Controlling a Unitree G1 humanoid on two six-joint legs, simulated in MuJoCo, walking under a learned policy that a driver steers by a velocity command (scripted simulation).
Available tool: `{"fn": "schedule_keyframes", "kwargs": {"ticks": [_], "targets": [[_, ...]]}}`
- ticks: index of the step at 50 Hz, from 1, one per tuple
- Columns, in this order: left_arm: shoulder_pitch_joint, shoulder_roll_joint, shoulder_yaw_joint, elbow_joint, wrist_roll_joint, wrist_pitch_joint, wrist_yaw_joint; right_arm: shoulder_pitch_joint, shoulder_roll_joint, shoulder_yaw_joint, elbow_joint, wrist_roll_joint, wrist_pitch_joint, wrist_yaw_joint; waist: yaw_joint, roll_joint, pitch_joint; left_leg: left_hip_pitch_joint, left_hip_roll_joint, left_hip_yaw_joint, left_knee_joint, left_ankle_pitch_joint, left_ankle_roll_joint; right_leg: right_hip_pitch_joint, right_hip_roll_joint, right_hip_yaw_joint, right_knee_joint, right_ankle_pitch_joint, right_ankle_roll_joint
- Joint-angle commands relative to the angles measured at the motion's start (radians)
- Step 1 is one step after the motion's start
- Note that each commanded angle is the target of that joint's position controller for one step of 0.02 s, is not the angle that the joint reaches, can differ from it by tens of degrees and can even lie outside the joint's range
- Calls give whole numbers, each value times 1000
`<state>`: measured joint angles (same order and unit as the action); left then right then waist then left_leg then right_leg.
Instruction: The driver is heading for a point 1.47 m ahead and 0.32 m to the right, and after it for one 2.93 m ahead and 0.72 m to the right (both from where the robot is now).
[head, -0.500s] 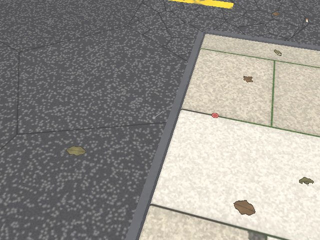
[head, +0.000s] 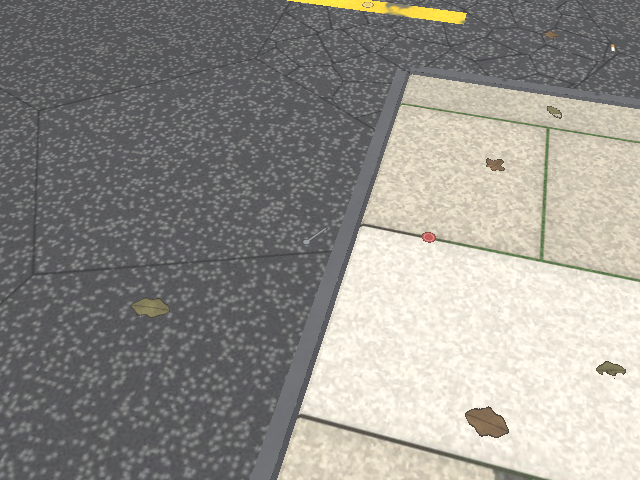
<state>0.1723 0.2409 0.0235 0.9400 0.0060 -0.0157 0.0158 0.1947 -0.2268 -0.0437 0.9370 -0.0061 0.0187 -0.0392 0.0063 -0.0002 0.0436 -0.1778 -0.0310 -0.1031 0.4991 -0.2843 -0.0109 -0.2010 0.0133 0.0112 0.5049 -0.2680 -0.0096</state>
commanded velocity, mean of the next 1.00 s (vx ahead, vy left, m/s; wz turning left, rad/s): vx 0.31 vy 0.00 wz -0.24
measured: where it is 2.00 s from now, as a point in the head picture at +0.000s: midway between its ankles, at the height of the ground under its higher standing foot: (436, 352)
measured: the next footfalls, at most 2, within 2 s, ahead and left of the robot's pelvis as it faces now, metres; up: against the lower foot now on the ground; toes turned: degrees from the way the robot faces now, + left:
right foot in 0.86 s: +0.39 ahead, -0.13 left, +0.00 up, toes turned -15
left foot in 1.34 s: +0.73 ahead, -0.05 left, +0.00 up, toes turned -27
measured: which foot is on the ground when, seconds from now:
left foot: down 0.00-0.84, up 0.86-1.00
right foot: down 0.00-0.40, up 0.42-0.84, down 0.86-1.00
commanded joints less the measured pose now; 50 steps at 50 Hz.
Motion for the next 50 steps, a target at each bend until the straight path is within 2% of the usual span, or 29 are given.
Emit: {"fn": "schedule_keyframes", "kwargs": {"ticks": [1, 7, 9, 11, 13, 14, 15, 17, 19, 20, 21, 22, 23, 24, 26, 28, 31, 33, 37, 40, 41, 42, 43, 44, 45, 46, 47, 48, 50], "targets": [[-8, 110, 21, -22, -1, -11, 5, 5, -108, -21, -12, 0, -11, -5, -2, 1, -27, -7, 38, -27, -79, 183, 19, -1, -48, 51, -98, 115, -17], [8, 107, 16, 20, -2, -9, 9, 14, -103, -16, 42, 1, -13, -7, -1, 0, -17, -11, 34, -16, -90, 166, 15, -2, -45, 51, -111, 98, -21], [30, 116, 20, 40, -8, -3, 14, 38, -92, -14, 66, 7, -12, -9, 0, -23, -21, -35, -5, 27, -64, -71, 24, -8, -32, 55, -134, -181, -39], [57, 156, 32, 44, -18, -3, 20, 18, -99, -15, 55, 14, -24, -8, 15, -78, 44, -157, -26, 60, 18, -278, 42, -40, -97, 167, -199, -479, -101], [116, 202, 48, 59, -26, -18, 19, -10, -65, -6, 37, 22, -56, 4, 28, -175, 76, -248, -12, 110, 183, -181, 41, -14, -269, 411, -328, -603, -198], [119, 209, 54, 59, -26, -25, 20, -23, -69, -7, 34, 24, -70, 11, 30, -172, 96, -253, 26, 93, 244, -146, 48, -46, -321, 480, -363, -575, -232], [103, 204, 54, 50, -23, -32, 18, -16, -73, -10, 37, 27, -79, 18, 17, -157, 96, -250, 45, 86, 271, -165, 57, -58, -331, 483, -369, -529, -237], [22, 193, 52, 19, -38, -35, 9, 37, -60, -8, 57, 32, -94, 28, -35, -146, 86, -123, 56, 106, 110, -164, 84, -116, -282, 369, -342, -422, -193], [-28, 170, 47, -3, -45, -29, 4, 160, -66, -20, 125, 24, -98, 30, -89, -97, 49, 145, 1, 146, -68, 15, 78, -237, -153, 191, -212, -286, -127], [-39, 118, 31, -14, -40, -32, 0, 256, -101, -32, 150, 19, -97, 27, -118, 17, 12, 271, 97, -2, -141, -44, 95, -334, -87, 117, -24, -209, -90], [-49, 43, 11, -38, -34, -44, -5, 367, -183, -50, 161, 21, -100, 23, -142, 247, -33, 390, 299, -332, -295, -233, 174, -495, 20, -20, 289, -193, -31], [-69, 81, 23, -60, -53, -58, -2, 384, -218, -53, 169, 4, -114, 33, -141, 265, 25, 322, 429, -548, -354, -328, 273, -612, 30, 59, 489, -302, -40], [-48, 112, 31, -52, -69, -68, -6, 313, -148, -34, 145, 3, -130, 32, -99, 145, 86, 306, 418, -491, -354, -348, 266, -681, -22, 139, 595, -226, -60], [-16, 114, 33, -36, -71, -74, -14, 256, -115, -23, 124, 8, -140, 33, -67, 120, 96, 304, 377, -383, -354, -266, 219, -700, -44, 158, 615, -128, -76], [-16, 119, 43, -25, -50, -77, -20, 202, -95, -13, 104, 10, -141, 37, -45, 94, 80, 309, 319, -184, -357, 10, 148, -682, -74, 156, 569, 19, -78], [-20, 82, 41, -23, -42, -69, -33, 232, -69, -3, 110, -7, -135, 34, -49, 102, 46, 282, 265, -30, -346, 228, 125, -626, -74, 110, 548, 109, -55], [-114, 43, 28, -78, -38, -54, -42, 236, -99, -2, 105, -15, -129, 20, -60, 76, 76, 193, 245, 85, -381, 332, 135, -597, -72, 58, 417, 207, -18], [-195, 25, 14, -123, -33, -53, -50, 233, -123, -2, 97, -11, -128, 11, -73, 74, 97, 130, 232, 152, -408, 342, 131, -528, -71, -5, 286, 285, -12], [-292, 26, 4, -192, -33, -51, -77, 288, -148, -7, 107, 6, -118, 7, -82, 66, 124, 192, 275, 222, -384, 457, 130, -478, -61, -73, 152, 278, -52], [-238, 73, 26, -212, -33, -52, -94, 253, -189, -19, 84, 9, -100, 1, -7, 112, 40, 290, 303, 275, -194, 980, 107, -345, 8, -138, 137, 169, -113], [-142, 108, 46, -195, -36, -48, -96, 235, -202, -24, 70, 4, -89, -4, 50, 134, -27, 294, 305, 288, -52, 1137, 96, -230, 45, -155, 148, 131, -137], [11, 159, 76, -158, -39, -43, -92, 214, -213, -27, 54, 2, -80, -6, 128, 132, -119, 235, 290, 294, 145, 1162, 80, -21, 76, -149, 105, 156, -171], [167, 224, 110, -124, -40, -31, -73, 206, -215, -25, 30, -1, -85, -5, 201, 77, -195, 13, 249, 287, 413, 929, 46, 270, 15, 0, 62, 135, -214], [202, 311, 122, -126, -35, -26, -57, 315, -48, 23, -18, -23, -115, 24, 84, -213, -329, -437, 38, 238, 841, -101, -15, 640, -289, 581, -8, -54, -412], [229, 255, 105, -129, -25, -31, -49, 219, -98, 14, -42, 15, -167, 41, 133, -150, -435, -548, -17, 3, 999, -265, 8, 667, -359, 874, -213, -176, -451], [179, 205, 92, -126, -16, -46, -46, 103, -162, -7, -90, 54, -191, 45, 133, -122, -258, -648, 46, -19, 982, -178, 40, 551, -321, 721, -248, -122, -381], [92, 172, 82, -146, -20, -60, -49, 69, -170, -7, -107, 51, -201, 37, 79, -19, -159, -608, 95, -10, 889, -82, 53, 370, -274, 577, -260, -10, -341], [15, 145, 74, -168, -17, -69, -54, 69, -170, -17, -98, 32, -197, 25, 25, 40, -99, -537, 124, -1, 804, -44, 45, 210, -228, 475, -275, 100, -314], [-38, 126, 65, -191, -7, -73, -52, 116, -164, -29, -105, 11, -165, 20, -39, 11, -69, -414, 160, -8, 709, -19, 23, 33, -172, 373, -308, 195, -301]]}}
